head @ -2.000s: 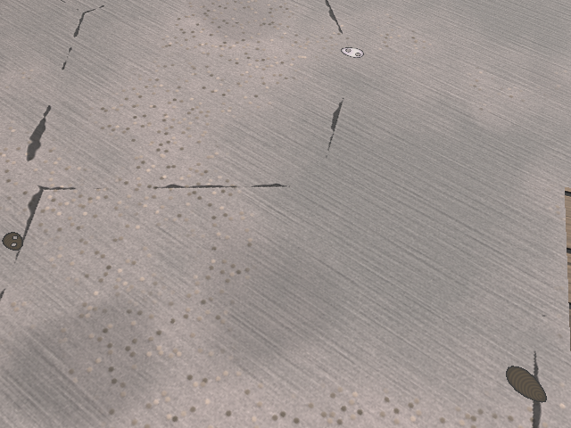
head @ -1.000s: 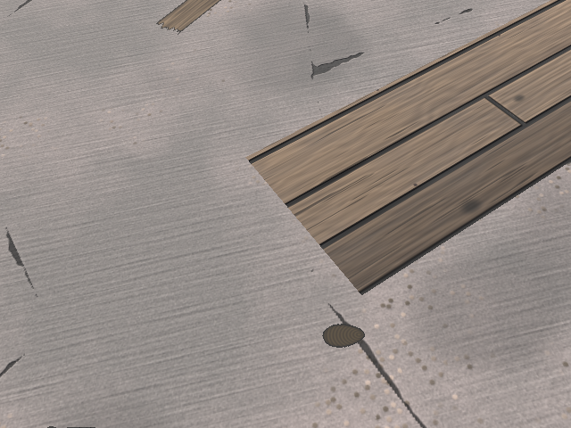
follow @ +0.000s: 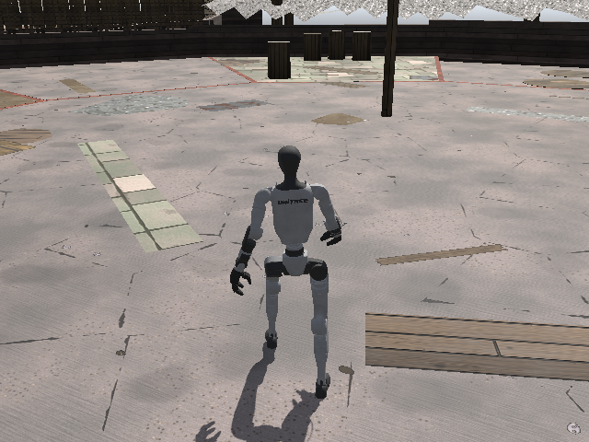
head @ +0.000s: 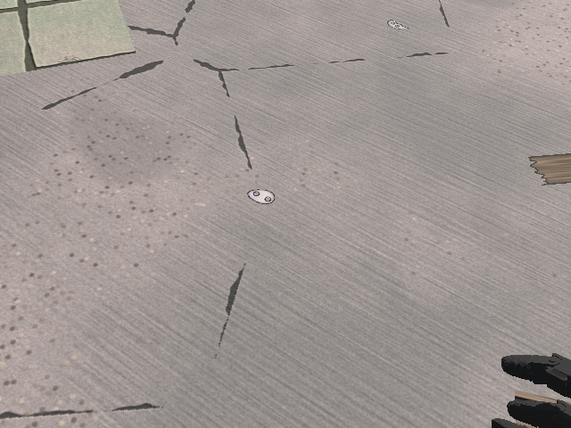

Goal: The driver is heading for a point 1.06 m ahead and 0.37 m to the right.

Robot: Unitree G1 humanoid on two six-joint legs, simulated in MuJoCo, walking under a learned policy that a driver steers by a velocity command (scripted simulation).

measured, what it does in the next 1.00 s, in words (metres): walks ahead, turning right: left foot, then right foot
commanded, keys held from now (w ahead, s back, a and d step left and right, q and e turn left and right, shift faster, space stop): w+shift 0.04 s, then w+e+shift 0.96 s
